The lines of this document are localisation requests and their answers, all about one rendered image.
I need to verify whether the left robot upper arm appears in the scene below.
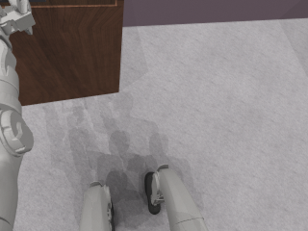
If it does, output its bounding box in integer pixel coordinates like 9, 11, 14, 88
0, 109, 34, 231

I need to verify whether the left robot hand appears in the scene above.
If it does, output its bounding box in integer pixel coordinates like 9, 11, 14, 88
0, 0, 36, 39

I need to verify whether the left robot thigh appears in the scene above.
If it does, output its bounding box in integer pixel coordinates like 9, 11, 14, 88
78, 185, 112, 231

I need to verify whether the cabinet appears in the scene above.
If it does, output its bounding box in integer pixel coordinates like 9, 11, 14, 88
1, 0, 124, 106

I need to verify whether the right robot foot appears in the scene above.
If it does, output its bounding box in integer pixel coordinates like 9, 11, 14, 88
144, 171, 161, 215

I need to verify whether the robot left forearm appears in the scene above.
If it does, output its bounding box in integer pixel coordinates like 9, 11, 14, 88
0, 31, 22, 116

